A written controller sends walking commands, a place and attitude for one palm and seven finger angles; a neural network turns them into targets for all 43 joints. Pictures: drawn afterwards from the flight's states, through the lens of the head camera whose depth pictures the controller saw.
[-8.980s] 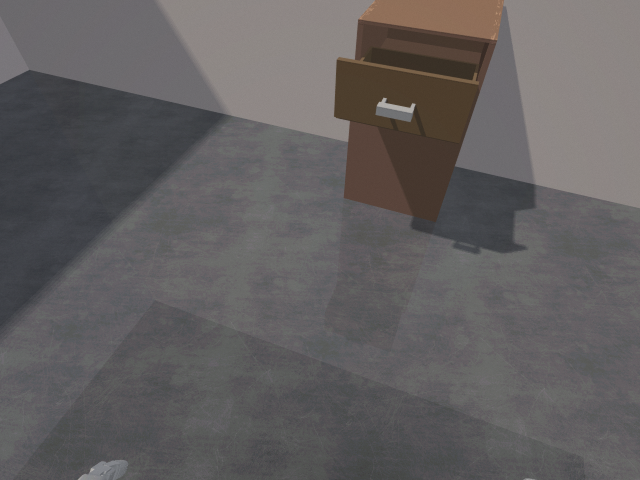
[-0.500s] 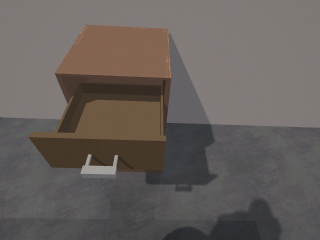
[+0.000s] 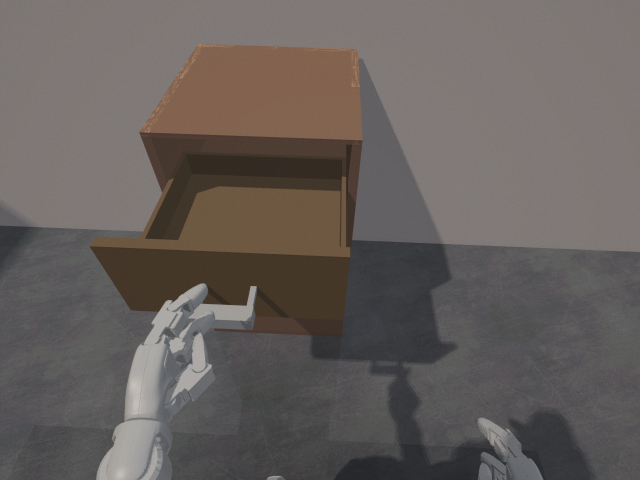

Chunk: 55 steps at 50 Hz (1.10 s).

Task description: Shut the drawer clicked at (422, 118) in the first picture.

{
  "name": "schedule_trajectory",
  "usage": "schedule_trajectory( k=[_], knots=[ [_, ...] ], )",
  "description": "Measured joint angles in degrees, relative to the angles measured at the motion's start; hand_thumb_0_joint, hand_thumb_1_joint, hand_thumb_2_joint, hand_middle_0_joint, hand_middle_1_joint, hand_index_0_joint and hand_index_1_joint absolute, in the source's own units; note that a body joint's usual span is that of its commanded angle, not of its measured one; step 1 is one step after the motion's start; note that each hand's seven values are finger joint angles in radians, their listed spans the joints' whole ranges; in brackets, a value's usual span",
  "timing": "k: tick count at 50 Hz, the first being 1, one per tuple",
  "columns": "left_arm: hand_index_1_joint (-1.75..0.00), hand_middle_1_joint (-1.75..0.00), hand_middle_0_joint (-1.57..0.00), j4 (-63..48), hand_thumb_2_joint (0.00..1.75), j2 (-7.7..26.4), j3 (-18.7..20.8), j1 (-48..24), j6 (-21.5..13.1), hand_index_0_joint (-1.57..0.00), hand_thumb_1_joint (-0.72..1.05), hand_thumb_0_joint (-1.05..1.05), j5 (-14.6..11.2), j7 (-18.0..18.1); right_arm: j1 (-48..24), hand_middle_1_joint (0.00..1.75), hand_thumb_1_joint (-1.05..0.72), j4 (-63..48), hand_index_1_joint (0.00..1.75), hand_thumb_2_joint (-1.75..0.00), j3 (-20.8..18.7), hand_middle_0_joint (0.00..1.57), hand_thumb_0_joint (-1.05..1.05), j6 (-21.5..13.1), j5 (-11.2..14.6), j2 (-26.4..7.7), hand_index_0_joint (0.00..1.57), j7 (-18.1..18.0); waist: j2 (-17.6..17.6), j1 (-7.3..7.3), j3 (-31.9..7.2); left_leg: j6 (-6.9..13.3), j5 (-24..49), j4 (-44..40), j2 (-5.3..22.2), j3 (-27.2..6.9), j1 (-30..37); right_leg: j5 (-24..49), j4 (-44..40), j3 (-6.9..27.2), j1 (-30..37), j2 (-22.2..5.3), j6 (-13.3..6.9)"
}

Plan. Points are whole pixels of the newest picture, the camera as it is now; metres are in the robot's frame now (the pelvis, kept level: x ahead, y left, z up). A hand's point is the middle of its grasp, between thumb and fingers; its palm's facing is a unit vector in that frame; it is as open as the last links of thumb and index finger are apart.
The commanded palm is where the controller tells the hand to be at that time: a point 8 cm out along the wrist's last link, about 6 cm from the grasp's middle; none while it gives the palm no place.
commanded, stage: raise the hand and make a fist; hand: left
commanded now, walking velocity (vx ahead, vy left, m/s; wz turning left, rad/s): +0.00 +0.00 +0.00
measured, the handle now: (224, 303) +0.40 +0.16 -0.05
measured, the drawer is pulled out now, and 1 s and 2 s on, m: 0.29 0.29 0.29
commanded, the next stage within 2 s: bring the fist close to the handle in 1.66 s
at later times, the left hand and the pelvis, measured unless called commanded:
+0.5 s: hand (244, 419) +0.21 +0.10 -0.01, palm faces -0.20 -0.98 -0.03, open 4.3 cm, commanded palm +0.17 +0.19 +0.00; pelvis -0.01 -0.04 -0.06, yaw +1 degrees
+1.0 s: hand (197, 393) +0.22 +0.14 +0.04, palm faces +0.02 -1.00 +0.01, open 3.1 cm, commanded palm +0.17 +0.19 +0.03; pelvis +0.06 +0.00 -0.04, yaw +0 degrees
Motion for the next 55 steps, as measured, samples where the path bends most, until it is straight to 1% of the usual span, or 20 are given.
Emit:
schedule_trajectory(
  k=[3,6,8,11,13,15,17,19,21,24,26,28,30,33,36,38,42,45,50,55],
  knots=[
    [-0.46,-0.45,-0.33,4.6,0.90,-1.3,1.0,-2.0,-8.4,-0.33,0.91,0.01,-1.7,-8.3,-2.2,0.30,-0.91,-3.1,0.30,-0.90,-0.8,0.21,0.01,2.4,-0.5,-0.6,0.20,0.9,-0.2,-0.13,-3.8,-0.3,-4.3,10.0,1.9,-0.1,-7.7,-2.4,8.4,-0.5,-7.1,1.5,-0.3],
    [-0.51,-0.51,-0.39,7.1,0.90,0.2,1.4,0.5,-10.4,-0.39,0.91,0.01,-1.8,-12.5,-3.7,0.30,-0.91,-8.2,0.30,-0.90,-1.3,0.20,0.01,5.3,0.6,-1.2,0.20,1.1,-1.5,0.72,-4.5,-0.4,-8.1,17.1,2.5,-0.8,-12.8,-6.5,15.0,-0.8,-12.0,2.6,-1.0],
    [-0.56,-0.55,-0.43,6.9,0.90,1.7,1.8,3.9,-8.6,-0.43,0.91,0.01,-1.6,-12.4,-4.2,0.30,-0.91,-11.8,0.30,-0.90,-1.6,0.20,0.01,6.7,1.0,-1.6,0.20,1.0,-2.1,1.54,-4.1,-0.3,-9.5,20.3,2.7,-1.4,-15.3,-7.7,17.7,-1.2,-14.3,3.1,-1.5],
    [-0.62,-0.61,-0.49,3.1,0.90,3.8,2.9,10.1,-7.2,-0.49,0.90,0.01,-2.0,-9.6,-3.9,0.30,-0.91,-15.1,0.30,-0.90,-2.2,0.20,0.01,7.1,0.8,-1.7,0.20,0.4,-2.0,2.93,-3.8,-0.4,-9.6,23.3,3.3,-2.8,-18.3,-7.2,19.4,-2.7,-16.6,3.8,-2.0],
    [-0.66,-0.65,-0.53,-1.9,0.90,5.1,3.7,13.8,-9.2,-0.53,0.90,0.02,-2.7,-7.1,-3.3,0.30,-0.91,-15.4,0.30,-0.90,-2.1,0.20,0.01,6.4,0.6,-1.5,0.20,-0.2,-1.5,3.95,-4.1,-0.7,-9.9,25.0,3.6,-4.1,-20.0,-7.3,20.1,-4.0,-17.5,4.2,-2.4],
    [-0.71,-0.70,-0.57,-6.4,0.90,5.8,3.9,15.1,-13.3,-0.57,0.90,0.03,-3.5,-5.8,-3.1,0.30,-0.91,-14.5,0.30,-0.90,-1.5,0.20,0.01,5.2,0.4,-1.4,0.20,-0.5,-0.5,4.64,-4.5,-1.0,-10.9,26.7,3.6,-5.4,-21.5,-8.0,20.7,-5.2,-18.3,4.6,-2.5],
    [-0.75,-0.74,-0.60,-9.3,0.90,5.6,3.3,13.7,-17.1,-0.61,0.90,0.03,-4.2,-6.5,-3.4,0.30,-0.91,-12.9,0.30,-0.90,-0.4,0.20,0.01,3.8,0.5,-1.4,0.20,-0.5,1.1,4.77,-4.4,-1.1,-11.5,28.2,3.5,-6.7,-22.9,-8.4,21.2,-6.3,-18.8,4.9,-2.7],
    [-0.79,-0.78,-0.64,-10.1,0.90,5.2,2.0,10.5,-18.2,-0.64,0.91,0.02,-4.4,-8.9,-3.8,0.30,-0.91,-11.7,0.30,-0.90,0.9,0.20,0.01,3.1,0.8,-1.1,0.20,-0.5,2.4,4.41,-4.2,-1.2,-12.1,29.2,3.6,-7.2,-24.0,-8.6,21.6,-7.0,-19.4,5.0,-2.8],
    [-0.83,-0.83,-0.68,-8.8,0.90,5.2,0.2,6.8,-15.7,-0.68,0.91,0.02,-3.8,-12.0,-3.7,0.30,-0.91,-11.4,0.30,-0.90,2.1,0.20,0.01,3.4,1.3,-0.3,0.20,-0.7,3.2,3.80,-4.0,-1.2,-12.3,29.3,3.9,-7.0,-24.6,-8.8,21.8,-7.0,-20.0,5.0,-2.8],
    [-0.90,-0.89,-0.74,-5.2,0.90,6.3,-1.3,2.7,-6.2,-0.75,0.90,0.01,-3.0,-15.4,-2.5,0.30,-0.91,-11.8,0.30,-0.90,3.3,0.20,0.01,5.6,2.2,1.2,0.20,-0.9,3.3,2.88,-3.5,-1.2,-10.8,27.5,4.4,-5.9,-23.5,-8.7,21.0,-6.0,-19.5,5.1,-2.8],
    [-0.94,-0.93,-0.78,-4.5,0.90,6.5,-0.7,3.1,0.2,-0.79,0.90,0.02,-3.9,-14.9,-1.2,0.30,-0.91,-12.2,0.30,-0.90,3.5,0.21,0.01,7.4,2.5,2.1,0.21,-1.2,3.1,2.03,-3.4,-1.2,-10.2,25.9,4.5,-5.1,-21.7,-8.5,19.8,-5.1,-18.1,5.3,-2.7],
    [-0.99,-0.98,-0.82,-5.6,0.90,6.0,1.4,5.7,3.0,-0.83,0.90,0.02,-5.5,-12.2,0.3,0.30,-0.90,-12.0,0.30,-0.90,3.0,0.21,0.02,8.5,2.5,2.7,0.21,-1.5,2.7,1.36,-3.8,-1.3,-10.9,24.3,4.7,-4.6,-19.8,-8.6,18.1,-4.3,-16.4,5.5,-2.7],
    [-1.03,-1.02,-0.86,-7.8,0.90,5.1,4.2,9.3,1.9,-0.87,0.90,0.02,-6.5,-9.1,1.7,0.30,-0.90,-11.4,0.30,-0.90,2.1,0.21,0.02,8.7,2.5,2.9,0.21,-1.5,2.3,1.35,-4.6,-1.3,-11.5,23.0,4.9,-4.2,-18.3,-8.6,16.5,-3.7,-15.0,5.9,-2.9],
    [-1.09,-1.08,-0.92,-11.2,0.90,4.8,7.6,14.4,-4.1,-0.93,0.90,0.02,-6.1,-7.2,2.9,0.30,-0.90,-9.9,0.30,-0.90,0.1,0.21,0.02,8.2,2.2,2.4,0.20,-0.9,1.9,2.12,-5.8,-1.0,-12.5,22.0,5.0,-4.1,-17.6,-9.0,14.9,-3.3,-14.1,6.1,-2.9],
    [-1.16,-1.15,-0.98,-12.7,0.90,4.9,8.0,18.0,-9.9,-0.98,0.91,0.02,-5.8,-9.7,2.1,0.30,-0.91,-8.9,0.30,-0.90,-1.5,0.20,0.02,7.3,2.0,0.6,0.20,0.0,2.4,2.48,-6.1,-0.5,-13.2,22.2,4.5,-4.5,-18.0,-9.6,14.5,-3.6,-14.1,5.8,-2.2],
    [-1.20,-1.19,-1.02,-12.7,0.90,4.1,6.1,19.9,-11.4,-1.02,0.91,0.02,-6.2,-12.9,0.7,0.30,-0.91,-9.0,0.30,-0.90,-2.3,0.20,0.02,6.5,2.3,-0.5,0.20,0.2,3.0,2.45,-5.7,-0.1,-13.6,22.4,4.1,-4.6,-18.5,-10.0,14.4,-3.8,-14.3,5.4,-1.8],
    [-1.29,-1.28,-1.10,-12.8,0.90,2.9,0.8,22.1,-10.1,-1.10,0.91,0.02,-5.5,-16.8,-1.7,0.30,-0.91,-10.9,0.30,-0.90,-3.4,0.20,0.02,5.0,2.3,-1.1,0.20,-0.2,2.7,2.85,-5.2,0.7,-13.9,22.3,3.6,-4.1,-19.2,-10.3,14.4,-3.3,-15.0,4.9,-1.3],
    [-1.35,-1.34,-1.16,-15.7,0.90,3.6,-0.9,23.1,-10.1,-1.16,0.90,0.02,-4.1,-14.9,-2.8,0.30,-0.91,-12.5,0.30,-0.90,-3.9,0.20,0.02,4.7,1.7,-0.1,0.20,-0.3,1.8,3.62,-5.3,1.1,-14.2,22.3,3.4,-3.7,-19.3,-10.6,14.5,-2.9,-15.2,4.7,-1.2],
    [-1.46,-1.45,-1.26,-21.2,0.90,2.4,-0.1,23.9,-11.7,-1.27,0.90,0.02,-3.6,-10.4,-4.1,0.30,-0.91,-14.6,0.30,-0.90,-3.2,0.20,0.01,5.9,1.2,1.4,0.20,0.9,2.1,4.60,-6.4,1.6,-14.4,22.0,2.9,-3.7,-18.6,-10.8,13.9,-2.9,-14.3,4.3,-0.5],
    [-1.54,-1.53,-1.33,-22.9,0.90,0.2,-3.8,24.2,-8.3,-1.34,0.91,0.02,-1.9,-11.2,-4.4,0.30,-0.91,-17.0,0.30,-0.90,-1.2,0.20,0.01,7.9,1.5,2.0,0.20,1.8,3.2,4.76,-6.6,2.2,-14.2,21.7,2.5,-3.7,-17.9,-10.6,13.5,-2.9,-13.4,3.9,0.2]
  ],
)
